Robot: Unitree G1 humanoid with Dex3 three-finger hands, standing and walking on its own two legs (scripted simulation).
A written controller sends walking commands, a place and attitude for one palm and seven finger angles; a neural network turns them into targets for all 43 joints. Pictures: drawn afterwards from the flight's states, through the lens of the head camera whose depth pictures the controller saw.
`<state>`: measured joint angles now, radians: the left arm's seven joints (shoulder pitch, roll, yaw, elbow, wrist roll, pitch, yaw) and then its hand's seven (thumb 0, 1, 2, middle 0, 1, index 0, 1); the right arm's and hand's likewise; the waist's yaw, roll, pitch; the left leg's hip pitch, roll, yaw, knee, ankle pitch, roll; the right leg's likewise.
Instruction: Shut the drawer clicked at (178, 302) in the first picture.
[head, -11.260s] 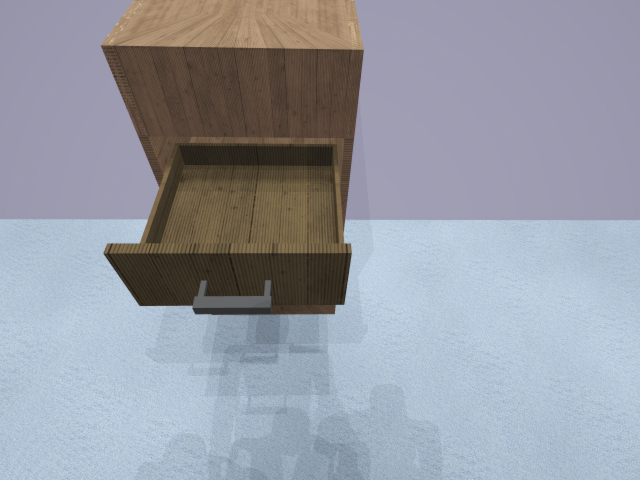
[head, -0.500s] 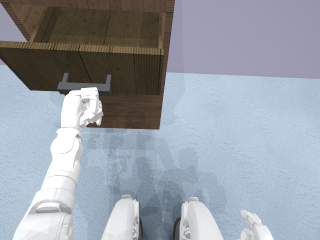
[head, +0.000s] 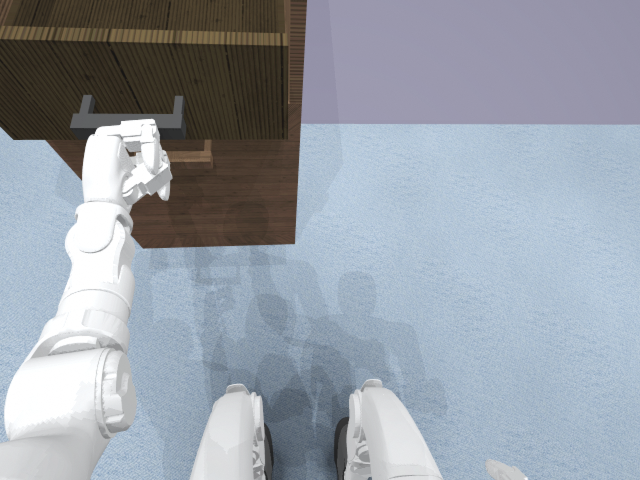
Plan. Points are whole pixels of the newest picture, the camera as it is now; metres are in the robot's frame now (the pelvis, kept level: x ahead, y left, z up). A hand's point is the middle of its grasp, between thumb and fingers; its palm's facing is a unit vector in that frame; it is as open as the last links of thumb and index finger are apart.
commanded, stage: push the drawer shut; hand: left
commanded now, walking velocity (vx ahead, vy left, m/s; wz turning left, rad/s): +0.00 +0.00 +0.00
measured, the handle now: (132, 114) +0.56 +0.22 +0.03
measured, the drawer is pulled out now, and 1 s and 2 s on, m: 0.08 0.00 0.00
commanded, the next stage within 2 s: pull the fist back off the drawer in 1.14 s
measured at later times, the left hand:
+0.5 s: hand (165, 133) +0.53 +0.17 +0.03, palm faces +0.00 -1.00 -0.05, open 3.2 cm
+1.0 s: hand (157, 115) +0.56 +0.19 +0.03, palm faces +0.00 -1.00 -0.05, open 2.9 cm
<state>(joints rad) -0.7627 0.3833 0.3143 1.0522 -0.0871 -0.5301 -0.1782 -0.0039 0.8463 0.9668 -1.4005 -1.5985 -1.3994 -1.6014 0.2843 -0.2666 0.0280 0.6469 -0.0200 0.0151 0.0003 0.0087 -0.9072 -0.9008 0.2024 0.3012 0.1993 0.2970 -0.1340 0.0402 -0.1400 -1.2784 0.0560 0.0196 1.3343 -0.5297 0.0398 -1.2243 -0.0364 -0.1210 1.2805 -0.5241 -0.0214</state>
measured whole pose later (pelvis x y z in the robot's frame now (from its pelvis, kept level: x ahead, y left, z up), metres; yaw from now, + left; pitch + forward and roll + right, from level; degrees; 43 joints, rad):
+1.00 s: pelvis -0.02 +0.01 -0.03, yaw -2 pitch +33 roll -7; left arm -1.18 0.63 0.36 1.28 0.02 -0.40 -0.17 -0.03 0.63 0.97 -1.40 -1.60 -1.40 -1.60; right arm 0.34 -0.26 0.09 0.66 -0.06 0.02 0.01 0.00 -0.91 -0.90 0.20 0.30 0.20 0.30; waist -0.25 0.04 -0.12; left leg -1.50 0.06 -0.03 1.43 -0.51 0.05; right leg -1.40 -0.03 -0.16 1.33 -0.49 -0.01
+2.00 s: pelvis +0.01 +0.01 +0.00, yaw -2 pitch +31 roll -6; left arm -0.94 0.49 0.40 1.09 -0.03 -0.42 -0.14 0.01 0.87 0.90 -1.40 -1.60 -1.40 -1.60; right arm 0.34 -0.25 0.06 0.62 -0.04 0.05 0.05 0.01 -0.91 -0.90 0.20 0.30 0.20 0.30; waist -0.21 0.06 -0.12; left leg -1.34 0.07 0.01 1.34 -0.54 0.06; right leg -1.27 -0.01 -0.11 1.24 -0.50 0.00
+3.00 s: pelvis +0.07 +0.01 +0.13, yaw +0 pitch -1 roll -1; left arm 0.29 0.30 0.16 -0.18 -0.06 -0.03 0.10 0.01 0.90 0.90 -1.40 -1.60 -1.40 -1.60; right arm 0.17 -0.23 0.06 0.56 0.02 -0.01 -0.07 0.01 -0.91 -0.90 0.20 0.30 0.20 0.30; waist 0.04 0.07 0.00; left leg -0.16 0.00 0.07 0.47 -0.29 0.03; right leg -0.14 -0.02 -0.06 0.43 -0.28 0.01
